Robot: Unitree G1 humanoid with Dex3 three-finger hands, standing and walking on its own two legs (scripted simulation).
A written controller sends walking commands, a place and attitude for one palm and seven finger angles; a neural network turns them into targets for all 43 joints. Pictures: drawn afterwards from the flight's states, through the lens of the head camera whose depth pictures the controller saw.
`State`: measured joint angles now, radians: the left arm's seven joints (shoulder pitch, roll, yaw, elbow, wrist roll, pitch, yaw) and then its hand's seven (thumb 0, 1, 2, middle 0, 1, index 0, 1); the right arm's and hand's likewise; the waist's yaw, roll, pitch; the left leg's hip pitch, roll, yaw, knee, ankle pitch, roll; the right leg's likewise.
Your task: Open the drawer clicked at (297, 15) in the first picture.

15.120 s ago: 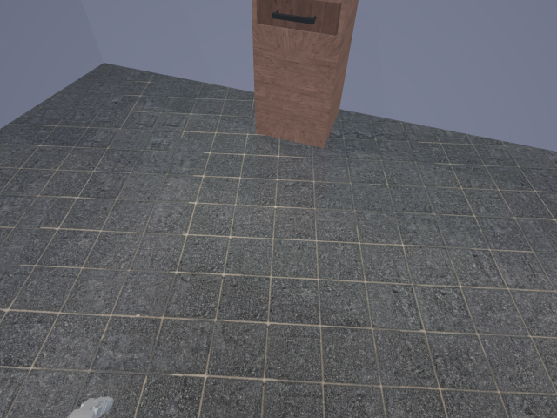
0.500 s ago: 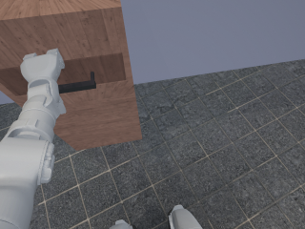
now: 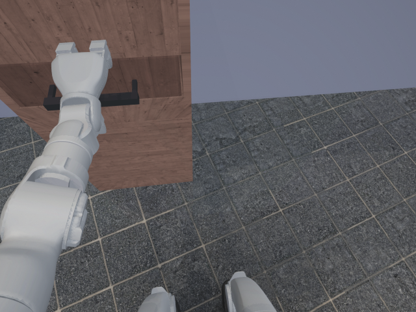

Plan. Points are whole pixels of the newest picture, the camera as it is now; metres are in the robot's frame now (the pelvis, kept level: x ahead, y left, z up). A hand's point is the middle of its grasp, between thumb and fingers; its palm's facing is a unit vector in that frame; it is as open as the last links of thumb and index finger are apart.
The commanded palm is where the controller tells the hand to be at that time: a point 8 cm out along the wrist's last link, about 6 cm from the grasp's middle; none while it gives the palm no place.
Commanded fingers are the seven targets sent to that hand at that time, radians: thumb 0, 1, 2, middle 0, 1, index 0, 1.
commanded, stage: lift the fingers back up to retry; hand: left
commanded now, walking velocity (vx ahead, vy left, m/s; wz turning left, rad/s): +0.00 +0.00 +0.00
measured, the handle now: (93, 93) +0.59 +0.19 -0.01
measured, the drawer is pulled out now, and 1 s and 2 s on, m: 0.00 0.00 0.00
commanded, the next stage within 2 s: re-aim the fingers above the handle in 0.52 s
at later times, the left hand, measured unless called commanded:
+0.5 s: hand (76, 105) +0.53 +0.21 +0.02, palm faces -0.04 -0.02 -1.00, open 13.8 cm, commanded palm +0.53 +0.19 +0.09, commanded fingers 0.00 -0.50 0.30 -0.30 -1.20 -0.30 -1.20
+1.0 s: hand (83, 96) +0.53 +0.19 +0.04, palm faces -0.07 -0.03 -1.00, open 13.7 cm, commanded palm +0.51 +0.19 +0.09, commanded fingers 0.00 -0.50 0.30 -0.30 -1.20 -0.30 -1.20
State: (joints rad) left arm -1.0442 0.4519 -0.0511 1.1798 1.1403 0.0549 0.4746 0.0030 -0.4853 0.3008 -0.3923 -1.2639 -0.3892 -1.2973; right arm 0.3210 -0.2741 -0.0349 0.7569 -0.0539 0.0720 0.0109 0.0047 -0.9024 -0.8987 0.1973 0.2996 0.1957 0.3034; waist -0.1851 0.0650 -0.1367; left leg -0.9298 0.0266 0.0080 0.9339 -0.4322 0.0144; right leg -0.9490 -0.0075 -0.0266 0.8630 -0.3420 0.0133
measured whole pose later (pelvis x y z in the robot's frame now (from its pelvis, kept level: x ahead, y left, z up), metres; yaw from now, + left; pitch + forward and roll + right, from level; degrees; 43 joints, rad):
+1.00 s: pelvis +0.02 +0.00 +0.01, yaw -1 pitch +22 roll -1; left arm -0.92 0.48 -0.03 1.13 1.09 -0.08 0.31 0.00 -0.49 0.30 -0.32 -1.20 -0.33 -1.21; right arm 0.36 -0.24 -0.03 0.73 -0.05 0.06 -0.01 0.00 -0.90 -0.90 0.20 0.30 0.20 0.30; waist -0.14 0.07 -0.14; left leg -0.79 0.03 0.03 0.84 -0.43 0.02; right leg -0.83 0.00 0.00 0.78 -0.34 0.02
